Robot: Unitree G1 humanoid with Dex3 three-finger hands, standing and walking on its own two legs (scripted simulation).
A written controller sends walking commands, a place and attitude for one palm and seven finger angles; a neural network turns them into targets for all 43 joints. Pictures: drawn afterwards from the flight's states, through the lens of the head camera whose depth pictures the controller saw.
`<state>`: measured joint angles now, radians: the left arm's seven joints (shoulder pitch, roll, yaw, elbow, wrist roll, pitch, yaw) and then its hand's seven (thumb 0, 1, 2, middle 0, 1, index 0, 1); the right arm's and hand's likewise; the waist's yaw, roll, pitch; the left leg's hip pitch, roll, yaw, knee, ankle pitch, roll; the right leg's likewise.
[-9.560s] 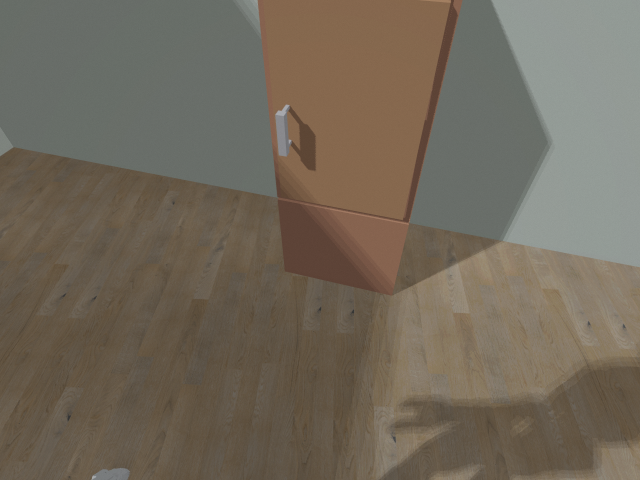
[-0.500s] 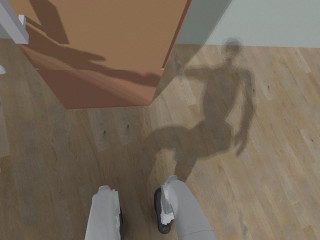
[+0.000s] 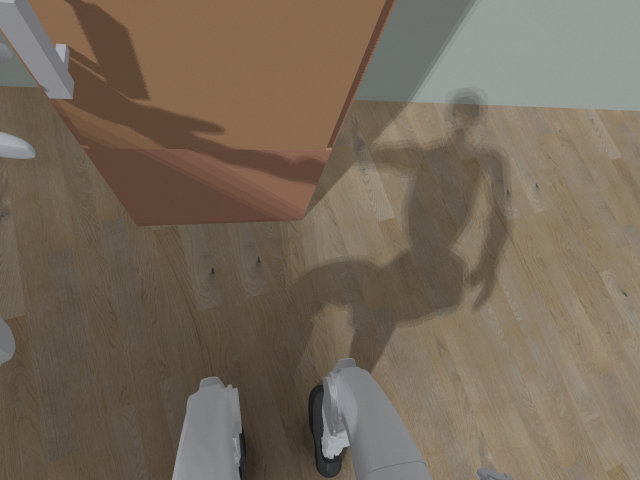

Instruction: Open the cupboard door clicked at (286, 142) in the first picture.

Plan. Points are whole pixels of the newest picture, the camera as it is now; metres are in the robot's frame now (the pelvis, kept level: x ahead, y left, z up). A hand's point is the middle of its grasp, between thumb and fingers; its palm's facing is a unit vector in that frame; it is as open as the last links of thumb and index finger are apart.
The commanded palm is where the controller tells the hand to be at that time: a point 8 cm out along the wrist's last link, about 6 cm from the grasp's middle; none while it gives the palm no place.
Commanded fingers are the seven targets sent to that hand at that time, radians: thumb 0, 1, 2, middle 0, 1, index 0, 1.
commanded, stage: slide the fingers in behind the handle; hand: left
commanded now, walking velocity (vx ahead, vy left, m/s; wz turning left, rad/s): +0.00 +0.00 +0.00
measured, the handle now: (37, 30) +0.58 +0.26 +0.06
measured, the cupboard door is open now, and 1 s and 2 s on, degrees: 0 0 1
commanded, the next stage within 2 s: close the thumb around the handle in 1.68 s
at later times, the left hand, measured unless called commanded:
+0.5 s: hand (8, 85) +0.52 +0.28 +0.05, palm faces +0.02 -1.00 -0.03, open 14.0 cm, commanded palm +0.52 +0.30 +0.05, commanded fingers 0.00 -0.50 0.30 -0.30 -1.20 -0.30 -1.20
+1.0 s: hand (36, 89) +0.52 +0.25 +0.05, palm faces +0.03 -1.00 -0.02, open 14.0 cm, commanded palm +0.50 +0.27 +0.05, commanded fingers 0.00 -0.50 0.30 -0.30 -1.20 -0.30 -1.20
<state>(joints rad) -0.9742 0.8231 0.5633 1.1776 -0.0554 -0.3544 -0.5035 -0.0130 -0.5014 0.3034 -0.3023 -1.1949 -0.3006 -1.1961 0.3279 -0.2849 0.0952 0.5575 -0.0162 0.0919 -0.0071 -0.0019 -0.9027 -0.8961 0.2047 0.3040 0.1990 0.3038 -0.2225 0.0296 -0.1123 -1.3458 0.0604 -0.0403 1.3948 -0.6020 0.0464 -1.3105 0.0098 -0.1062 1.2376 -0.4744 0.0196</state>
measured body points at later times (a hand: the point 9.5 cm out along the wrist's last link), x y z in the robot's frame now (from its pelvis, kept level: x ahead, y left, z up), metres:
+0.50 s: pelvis +0.00 +0.00 +0.00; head +0.19 +0.06 +0.41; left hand +0.52 +0.33 +0.05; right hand +0.02 -0.27 -0.09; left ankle +0.01 +0.08 -0.60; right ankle +0.05 -0.14 -0.60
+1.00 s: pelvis +0.01 +0.00 +0.01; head +0.19 +0.05 +0.42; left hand +0.51 +0.31 +0.06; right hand +0.03 -0.27 -0.09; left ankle +0.01 +0.08 -0.60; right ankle +0.05 -0.14 -0.60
